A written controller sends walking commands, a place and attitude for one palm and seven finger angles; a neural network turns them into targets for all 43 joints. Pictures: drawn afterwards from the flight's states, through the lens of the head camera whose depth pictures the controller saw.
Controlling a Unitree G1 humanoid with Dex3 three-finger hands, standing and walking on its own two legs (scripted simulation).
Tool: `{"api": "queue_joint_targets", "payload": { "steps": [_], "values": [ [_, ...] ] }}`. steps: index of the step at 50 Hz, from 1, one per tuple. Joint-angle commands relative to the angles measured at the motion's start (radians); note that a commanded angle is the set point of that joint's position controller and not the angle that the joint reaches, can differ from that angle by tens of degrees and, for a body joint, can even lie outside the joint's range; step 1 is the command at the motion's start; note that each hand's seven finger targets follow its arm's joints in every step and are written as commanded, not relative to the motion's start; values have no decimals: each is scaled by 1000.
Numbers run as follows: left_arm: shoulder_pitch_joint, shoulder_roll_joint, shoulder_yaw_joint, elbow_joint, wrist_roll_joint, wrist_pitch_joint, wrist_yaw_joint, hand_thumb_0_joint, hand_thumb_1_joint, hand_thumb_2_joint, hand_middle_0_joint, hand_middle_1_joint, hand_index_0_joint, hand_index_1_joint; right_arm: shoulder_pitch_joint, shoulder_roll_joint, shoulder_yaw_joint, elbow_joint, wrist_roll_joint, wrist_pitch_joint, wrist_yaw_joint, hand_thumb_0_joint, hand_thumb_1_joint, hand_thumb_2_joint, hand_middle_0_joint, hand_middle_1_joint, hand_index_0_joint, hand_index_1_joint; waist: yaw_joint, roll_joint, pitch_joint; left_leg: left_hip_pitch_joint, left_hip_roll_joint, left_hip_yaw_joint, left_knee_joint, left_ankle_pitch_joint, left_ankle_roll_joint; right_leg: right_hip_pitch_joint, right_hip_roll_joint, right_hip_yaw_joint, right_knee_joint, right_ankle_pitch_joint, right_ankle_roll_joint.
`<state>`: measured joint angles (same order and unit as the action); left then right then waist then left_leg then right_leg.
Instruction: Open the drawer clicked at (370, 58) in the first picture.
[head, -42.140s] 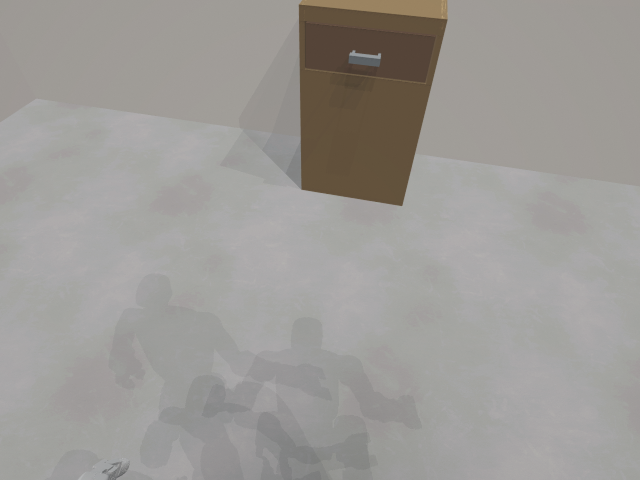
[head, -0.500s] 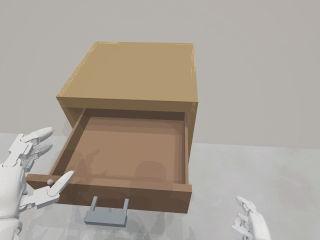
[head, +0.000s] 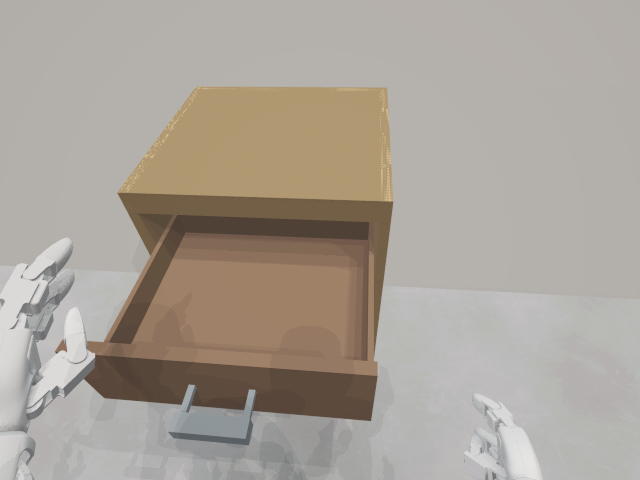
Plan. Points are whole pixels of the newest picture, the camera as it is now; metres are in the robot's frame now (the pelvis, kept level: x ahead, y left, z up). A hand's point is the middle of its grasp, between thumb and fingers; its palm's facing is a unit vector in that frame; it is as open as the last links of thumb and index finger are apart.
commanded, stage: step back with the hand held close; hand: left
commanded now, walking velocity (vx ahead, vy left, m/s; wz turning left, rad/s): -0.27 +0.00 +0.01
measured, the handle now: (216, 411) +0.23 +0.19 -0.09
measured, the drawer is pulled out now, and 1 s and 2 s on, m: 0.29 0.29 0.29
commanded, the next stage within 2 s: stop stepping back and stand still in 1.40 s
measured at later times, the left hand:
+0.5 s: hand (62, 373) +0.17 +0.25 +0.16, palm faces +0.25 -0.81 -0.53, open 7.4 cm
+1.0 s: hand (17, 421) +0.13 +0.27 +0.15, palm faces +0.30 -0.82 -0.48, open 7.4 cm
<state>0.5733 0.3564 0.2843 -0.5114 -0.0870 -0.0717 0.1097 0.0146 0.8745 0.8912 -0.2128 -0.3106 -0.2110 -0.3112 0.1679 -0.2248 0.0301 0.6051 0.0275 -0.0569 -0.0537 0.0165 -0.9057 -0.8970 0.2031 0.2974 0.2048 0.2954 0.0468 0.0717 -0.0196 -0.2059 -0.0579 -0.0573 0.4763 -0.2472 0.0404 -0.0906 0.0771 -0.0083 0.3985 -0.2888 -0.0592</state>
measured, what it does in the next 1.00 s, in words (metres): lifts its left foot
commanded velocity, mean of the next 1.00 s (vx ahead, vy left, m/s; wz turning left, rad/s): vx -0.31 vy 0.00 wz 0.01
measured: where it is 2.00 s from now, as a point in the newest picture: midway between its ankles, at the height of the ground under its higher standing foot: outside the picture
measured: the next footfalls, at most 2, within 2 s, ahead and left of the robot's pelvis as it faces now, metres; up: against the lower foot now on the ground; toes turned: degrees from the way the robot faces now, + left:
right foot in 1.22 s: -0.22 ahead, -0.11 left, +0.00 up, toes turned -4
left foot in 1.62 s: -0.29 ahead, +0.06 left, +0.00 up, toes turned +2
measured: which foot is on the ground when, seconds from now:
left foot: down 0.00-1.00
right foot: down 0.00-0.92, up 0.94-1.00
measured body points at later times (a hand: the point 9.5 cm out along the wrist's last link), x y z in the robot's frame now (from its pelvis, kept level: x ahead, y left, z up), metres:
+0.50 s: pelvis -0.03 +0.02 -0.01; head +0.01 +0.03 +0.44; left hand +0.15 +0.29 +0.19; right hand +0.16 -0.23 -0.08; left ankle +0.00 +0.09 -0.74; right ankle -0.05 -0.08 -0.74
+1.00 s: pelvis -0.08 +0.03 -0.01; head -0.04 +0.06 +0.44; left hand +0.10 +0.31 +0.18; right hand +0.09 -0.22 -0.08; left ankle -0.05 +0.11 -0.74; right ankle -0.09 -0.09 -0.72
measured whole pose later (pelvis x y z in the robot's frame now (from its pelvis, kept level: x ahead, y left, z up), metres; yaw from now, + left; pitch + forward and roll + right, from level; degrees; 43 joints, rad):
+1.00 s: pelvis -0.08 +0.03 -0.01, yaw -1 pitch +5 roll -2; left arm 0.64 0.46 0.43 -0.66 -0.06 -0.18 0.15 0.01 0.89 0.90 -0.21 -0.30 -0.21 -0.30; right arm 0.16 -0.19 -0.01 0.59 -0.01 -0.03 -0.04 0.02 -0.91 -0.90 0.20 0.30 0.21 0.30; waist -0.02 -0.05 0.00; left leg -0.43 -0.03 -0.03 0.58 -0.23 0.04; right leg -0.42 0.04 -0.01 0.71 -0.39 0.00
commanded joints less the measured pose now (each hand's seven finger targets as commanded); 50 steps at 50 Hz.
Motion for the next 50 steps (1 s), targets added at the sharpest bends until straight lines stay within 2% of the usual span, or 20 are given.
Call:
{"api": "queue_joint_targets", "payload": {
  "steps": [1, 2, 5, 8, 11, 13, 19, 24, 29, 32, 34, 37, 38, 39, 41, 43, 45, 46, 48, 50],
  "values": [
    [-78, 208, 205, -173, 15, -128, 16, 0, 900, 900, -200, -300, -200, -300, -133, -104, -53, -170, 5, -35, -3, 0, -900, -900, 200, 300, 200, 300, -31, -113, 50, 45, 75, -60, 0, 126, 20, -193, -153, 153, -156, 275, 44],
    [-33, 171, 174, -137, 20, -126, 9, 0, 900, 900, -200, -300, -200, -300, -124, -109, -55, -169, 3, -23, 3, 0, -900, -900, 200, 300, 200, 300, -34, -146, 22, 47, 73, -55, 13, 149, 22, -175, -153, 139, -147, 305, 54],
    [46, 137, 142, -143, 23, -140, 0, 0, 900, 900, -200, -300, -200, -300, -131, -121, -67, -177, 6, -5, 11, 0, -900, -900, 200, 300, 200, 300, -35, -70, -60, 58, 81, -40, 13, 231, 22, -134, -161, 115, -101, 381, 66],
    [80, 173, 165, -219, 24, -146, 5, 0, 900, 900, -200, -300, -200, -300, -146, -130, -79, -193, 9, 14, 10, 0, -900, -900, 200, 300, 200, 300, -32, -29, -131, 62, 99, -35, 10, 323, 25, -106, -156, 100, -58, 424, 74],
    [118, 208, 200, -278, 23, -148, 16, 0, 900, 900, -200, -300, -200, -300, -144, -121, -85, -215, 14, 30, 4, 0, -900, -900, 200, 300, 200, 300, -34, -70, -183, 40, 117, -49, 16, 383, 22, -74, -150, 82, -10, 431, 64],
    [106, 262, 237, -345, 21, -154, 26, 0, 900, 900, -200, -300, -200, -300, -144, -130, -88, -221, 15, 35, -6, 0, -900, -900, 200, 300, 200, 300, -38, -45, -208, 25, 128, -58, 21, 406, 20, -69, -149, 87, 13, 439, 59],
    [172, 239, 246, -342, 13, -144, 38, 0, 900, 900, -200, -300, -200, -300, -126, -115, -92, -221, 11, 42, -15, 0, -900, -900, 200, 300, 200, 300, -41, 20, -216, -27, 171, -100, -6, 442, 24, -68, -117, 48, 88, 316, 54],
    [170, 210, 232, -307, 14, -139, 36, 0, 900, 900, -200, -300, -200, -300, -119, -111, -94, -207, -2, 28, -10, 0, -900, -900, 200, 300, 200, 300, -42, 44, -154, -122, 233, -155, -84, 349, 45, -108, -82, 32, 159, 46, 56],
    [109, 197, 216, -313, 24, -142, 35, 0, 900, 900, -200, -300, -200, -300, -107, -119, -85, -211, -6, 6, -11, 0, -900, -900, 200, 300, 200, 300, -50, 21, -87, -328, 251, -181, -128, 10, 67, -44, -78, 48, 200, -4, 58],
    [84, 203, 223, -323, 29, -153, 36, 0, 900, 900, -200, -300, -200, -300, -103, -123, -78, -223, -2, -5, -11, 0, -900, -900, 200, 300, 200, 300, -52, -41, -75, -431, 212, -172, -88, -198, 64, -6, -101, 95, 159, 66, 50],
    [73, 212, 223, -347, 26, -162, 41, 0, 900, 900, -200, -300, -200, -300, -90, -119, -79, -225, -1, -12, -11, 0, -900, -900, 200, 300, 200, 300, -60, -80, -83, -367, 142, -133, 10, -240, 37, -102, -163, 188, 54, 25, 17],
    [55, 200, 186, -350, 16, -180, 53, 0, 900, 900, -200, -300, -200, -300, -66, -107, -84, -192, -3, -15, -3, 0, -900, -900, 200, 300, 200, 300, -81, -190, -76, -141, 43, -44, 311, -145, -23, -371, -338, 343, -141, -113, -78],
    [49, 220, 206, -358, 17, -181, 64, 0, 900, 900, -200, -300, -200, -300, -67, -112, -90, -179, -10, -15, -5, 0, -900, -900, 200, 300, 200, 300, -85, -163, -83, -111, 37, -35, 365, -130, -31, -401, -365, 355, -151, -62, -100],
    [61, 200, 185, -358, 17, -183, 64, 0, 900, 900, -200, -300, -200, -300, -70, -95, -79, -175, -13, -13, -3, 0, -900, -900, 200, 300, 200, 300, -88, -160, -94, -110, 43, -35, 349, -120, -31, -365, -367, 304, -117, 20, -100],
    [58, 225, 209, -367, 20, -185, 67, 0, 900, 900, -200, -300, -200, -300, -89, -95, -70, -178, -15, -7, -5, 0, -900, -900, 200, 300, 200, 300, -82, -88, -72, -141, 77, -52, 140, -11, -20, -295, -286, 201, -23, 150, -51],
    [59, 254, 246, -380, 34, -184, 70, 0, 900, 900, -200, -300, -200, -300, -125, -115, -81, -183, -14, -4, -19, 0, -900, -900, 200, 300, 200, 300, -63, 105, -74, -202, 200, -163, -73, 258, 15, -192, -122, 73, 146, 217, 35],
    [79, 245, 254, -352, 36, -189, 63, 0, 900, 900, -200, -300, -200, -300, -108, -89, -85, -180, -18, -16, -12, 0, -900, -900, 200, 300, 200, 300, -55, 103, -158, -185, 295, -200, -57, 519, 48, -140, -85, 37, 279, 88, 56],
    [94, 244, 259, -369, 30, -187, 57, 0, 900, 900, -200, -300, -200, -300, -106, -89, -86, -180, -31, -18, -7, 0, -900, -900, 200, 300, 200, 300, -49, 157, -185, -167, 321, -223, -72, 584, 61, -161, -79, 31, 321, -33, 56],
    [93, 223, 245, -402, 30, -185, 47, 0, 900, 900, -200, -300, -200, -300, -89, -93, -94, -173, -44, -33, 4, 0, -900, -900, 200, 300, 200, 300, -46, 181, -187, -179, 351, -225, -98, 600, 81, -183, -58, 34, 430, -173, 59],
    [119, 188, 218, -416, 25, -189, 41, 0, 900, 900, -200, -300, -200, -300, -59, -96, -99, -154, -44, -46, 16, 0, -900, -900, 200, 300, 200, 300, -48, 101, -198, -71, 345, -198, -41, 727, 83, -231, -56, 28, 372, -149, 61]
  ]
}}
